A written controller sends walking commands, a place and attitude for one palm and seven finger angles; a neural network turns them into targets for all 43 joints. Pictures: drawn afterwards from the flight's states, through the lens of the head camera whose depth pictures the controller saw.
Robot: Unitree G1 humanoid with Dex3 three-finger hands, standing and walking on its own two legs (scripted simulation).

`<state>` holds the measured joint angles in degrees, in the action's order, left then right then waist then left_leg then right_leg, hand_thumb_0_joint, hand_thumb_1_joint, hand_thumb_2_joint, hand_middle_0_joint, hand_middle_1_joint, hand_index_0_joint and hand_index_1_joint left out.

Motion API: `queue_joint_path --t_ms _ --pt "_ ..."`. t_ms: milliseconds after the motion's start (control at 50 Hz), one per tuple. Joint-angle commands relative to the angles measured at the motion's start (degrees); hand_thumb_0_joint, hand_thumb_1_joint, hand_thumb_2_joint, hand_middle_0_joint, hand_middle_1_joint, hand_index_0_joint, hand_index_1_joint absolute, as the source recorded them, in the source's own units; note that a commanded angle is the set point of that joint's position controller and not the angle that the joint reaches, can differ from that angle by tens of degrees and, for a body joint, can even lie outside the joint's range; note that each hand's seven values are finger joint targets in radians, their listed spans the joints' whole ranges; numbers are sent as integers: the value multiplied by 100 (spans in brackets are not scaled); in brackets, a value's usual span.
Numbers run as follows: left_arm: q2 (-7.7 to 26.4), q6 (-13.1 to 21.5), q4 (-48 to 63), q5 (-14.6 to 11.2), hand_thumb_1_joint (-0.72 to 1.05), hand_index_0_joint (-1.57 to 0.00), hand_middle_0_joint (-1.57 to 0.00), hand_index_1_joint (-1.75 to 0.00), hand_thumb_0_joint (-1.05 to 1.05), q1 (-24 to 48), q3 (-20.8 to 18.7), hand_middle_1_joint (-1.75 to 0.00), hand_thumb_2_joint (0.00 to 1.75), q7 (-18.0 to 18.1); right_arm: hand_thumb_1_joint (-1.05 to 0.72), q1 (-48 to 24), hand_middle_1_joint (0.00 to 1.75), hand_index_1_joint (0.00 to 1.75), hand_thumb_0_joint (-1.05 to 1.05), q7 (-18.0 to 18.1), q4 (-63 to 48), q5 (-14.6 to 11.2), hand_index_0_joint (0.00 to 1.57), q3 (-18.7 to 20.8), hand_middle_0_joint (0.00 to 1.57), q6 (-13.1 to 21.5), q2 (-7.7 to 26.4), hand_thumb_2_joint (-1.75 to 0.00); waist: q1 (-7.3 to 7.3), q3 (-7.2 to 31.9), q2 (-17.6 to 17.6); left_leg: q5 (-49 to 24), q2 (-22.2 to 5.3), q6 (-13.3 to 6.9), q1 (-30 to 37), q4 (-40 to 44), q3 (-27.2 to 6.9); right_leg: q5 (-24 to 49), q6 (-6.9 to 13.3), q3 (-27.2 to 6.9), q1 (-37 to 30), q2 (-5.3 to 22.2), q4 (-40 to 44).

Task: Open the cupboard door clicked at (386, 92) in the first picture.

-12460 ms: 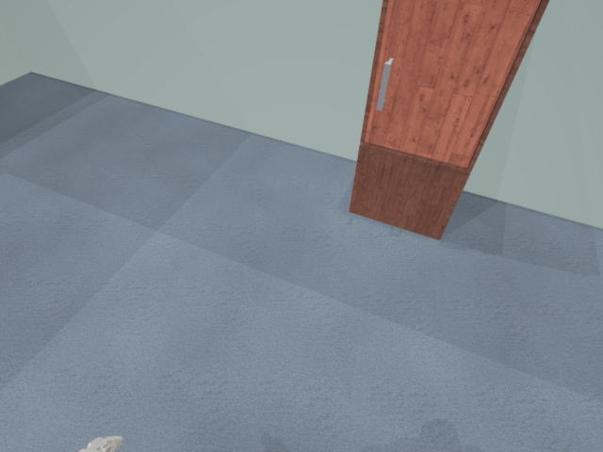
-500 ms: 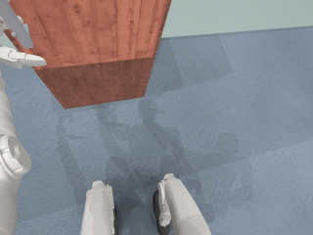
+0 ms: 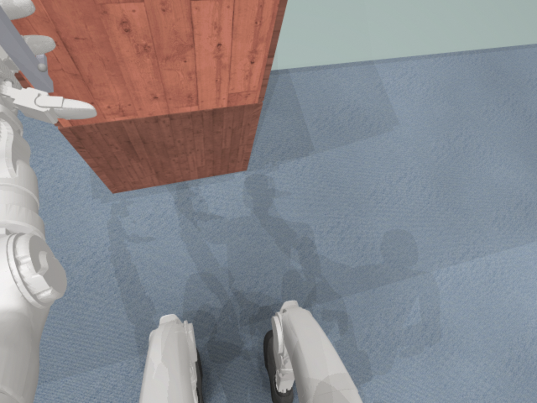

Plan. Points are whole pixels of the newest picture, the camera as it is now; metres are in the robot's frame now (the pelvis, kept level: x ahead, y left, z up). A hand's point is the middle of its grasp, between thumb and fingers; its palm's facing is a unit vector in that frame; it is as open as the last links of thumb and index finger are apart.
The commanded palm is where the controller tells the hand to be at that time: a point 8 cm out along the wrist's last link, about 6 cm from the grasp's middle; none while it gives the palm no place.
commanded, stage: slide the fingers in behind the handle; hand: left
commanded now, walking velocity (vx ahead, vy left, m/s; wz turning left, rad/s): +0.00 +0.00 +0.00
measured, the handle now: (13, 31) +0.60 +0.27 +0.05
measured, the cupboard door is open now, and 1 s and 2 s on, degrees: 0 0 33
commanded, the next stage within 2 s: close the thumb around the handle in 0.16 s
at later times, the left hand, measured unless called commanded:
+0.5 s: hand (39, 72) +0.55 +0.24 +0.05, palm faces +0.15 -0.99 -0.01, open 12.4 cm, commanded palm +0.53 +0.26 +0.05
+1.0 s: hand (39, 69) +0.55 +0.23 +0.05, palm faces +0.15 -0.99 -0.01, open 5.6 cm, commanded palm +0.53 +0.26 +0.05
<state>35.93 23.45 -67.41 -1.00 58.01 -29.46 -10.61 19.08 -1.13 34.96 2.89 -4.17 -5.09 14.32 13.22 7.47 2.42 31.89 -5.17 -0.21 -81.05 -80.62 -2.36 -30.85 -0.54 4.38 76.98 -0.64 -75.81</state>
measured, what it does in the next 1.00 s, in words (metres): stands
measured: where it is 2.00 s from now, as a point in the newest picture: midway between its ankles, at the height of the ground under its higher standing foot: (236, 389)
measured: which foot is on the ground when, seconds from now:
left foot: down 0.00-1.00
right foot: down 0.00-1.00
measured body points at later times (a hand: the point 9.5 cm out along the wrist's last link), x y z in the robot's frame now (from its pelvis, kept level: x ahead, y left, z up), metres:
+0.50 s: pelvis -0.01 +0.00 +0.00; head +0.18 +0.04 +0.40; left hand +0.53 +0.29 +0.05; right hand +0.01 -0.26 -0.11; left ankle +0.03 +0.12 -0.59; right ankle +0.04 -0.13 -0.59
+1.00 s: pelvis +0.00 +0.00 +0.00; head +0.19 +0.04 +0.41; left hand +0.53 +0.29 +0.05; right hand +0.00 -0.26 -0.10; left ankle +0.03 +0.12 -0.59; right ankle +0.04 -0.13 -0.59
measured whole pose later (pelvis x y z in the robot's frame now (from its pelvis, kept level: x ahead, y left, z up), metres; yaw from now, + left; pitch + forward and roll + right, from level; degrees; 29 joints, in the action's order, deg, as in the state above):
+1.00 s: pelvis +0.00 +0.00 +0.00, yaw +0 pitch +32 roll -5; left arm 35.2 24.8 -68.2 -1.8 57.6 -28.4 -10.5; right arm 19.4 -1.1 35.9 2.8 -3.9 -4.8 14.6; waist 12.6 7.7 2.4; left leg 31.8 -4.9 -0.3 -80.4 -80.3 -2.2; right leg -30.8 -0.7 4.1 76.4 -0.6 -75.6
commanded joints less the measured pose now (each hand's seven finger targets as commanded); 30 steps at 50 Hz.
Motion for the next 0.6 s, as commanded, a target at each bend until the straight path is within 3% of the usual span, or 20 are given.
queue_joint_path --t_ms 0,20,80,120,200,240,260,380,440,500,560,580 --pt "1523 354 1055 -65 -50 -30 -30 -120 0 2277 17 -120 30 -18 -90 1206 30 30 0 80 -97 -10 20 413 20 7 1159 -90 36 3153 936 -2183 190 -176 2708 750 -181 1656 120 -134 -1481 -234 878" --pt "1492 393 1132 -69 -50 -30 -30 -120 0 2345 41 -120 30 -31 -90 1213 30 30 0 82 -96 -5 20 414 20 23 1159 -90 22 3195 1089 -2242 190 -173 2830 750 -200 1654 144 -135 -1383 -225 853" --pt "1696 407 1118 -96 -50 -30 -30 -120 0 2290 -108 -120 30 -70 -90 1207 30 30 0 108 -104 -17 20 427 20 28 1187 -90 -21 3315 980 -2218 190 -171 2753 728 -181 1674 132 -149 -1514 -226 845" --pt "1436 437 1176 -144 -50 -30 -30 -120 0 2327 55 -120 30 -115 -90 1203 30 30 0 99 -97 -20 20 439 20 46 1170 -90 17 3377 1139 -2354 193 -165 2940 723 -197 1733 148 -139 -1360 -223 821" --pt "1569 413 1158 -140 -50 -30 -30 -120 0 2229 -30 -120 30 -128 -90 1195 30 30 0 98 -90 -24 20 440 20 40 1188 -90 -57 3379 1128 -2261 194 -151 2909 746 -190 1644 145 -134 -1425 -228 842" --pt "1407 429 1193 -131 -50 -30 -30 -120 0 2279 70 -120 30 -122 -90 1196 30 30 0 92 -83 -23 20 456 20 41 1181 -90 -51 3426 1235 -2313 189 -130 3091 758 -234 1594 155 -95 -1251 -223 815" --pt "1355 429 1260 -141 -44 -30 -30 -121 0 2407 125 -121 32 -106 -90 1175 30 30 0 95 -66 -23 20 457 20 51 1188 -90 9 3387 1231 -2283 181 -137 3099 755 -246 1565 149 -96 -1176 -224 825" --pt "1606 439 1176 -124 -11 -33 -33 -124 0 2563 -21 -124 47 -24 -90 1168 30 30 0 124 -43 -17 20 430 20 76 1205 -90 17 3295 1137 -2049 196 -159 2870 737 -224 1434 138 -135 -1266 -225 858" --pt "1469 470 1195 -51 6 -34 -34 -126 0 2650 118 -126 54 4 -90 1177 30 30 0 120 -27 3 20 438 20 94 1210 -90 62 3356 1326 -2136 181 -135 3127 756 -292 1388 164 -85 -985 -216 803" --pt "1359 481 1244 -42 23 -35 -35 -128 0 2536 178 -128 61 19 -90 1195 30 30 0 96 -33 18 20 449 20 79 1205 -90 5 3427 1437 -2309 175 -96 3357 809 -340 1433 186 -38 -952 -217 792" --pt "1286 431 1176 -94 40 -36 -36 -130 0 2406 155 -130 68 23 -90 1204 30 30 0 79 -51 16 20 459 20 57 1215 -90 -16 3490 1377 -2384 167 -87 3417 811 -359 1471 179 -24 -910 -217 783" --pt "1328 398 1098 -98 45 -37 -37 -130 0 2404 126 -130 71 28 -90 1212 30 30 0 84 -40 11 20 452 20 46 1219 -90 5 3367 1203 -2310 163 -95 3299 824 -361 1453 169 -20 -965 -217 801"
